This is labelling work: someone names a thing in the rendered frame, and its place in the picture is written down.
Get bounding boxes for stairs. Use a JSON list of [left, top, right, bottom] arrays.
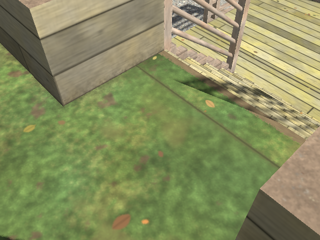
[[184, 58, 320, 138]]

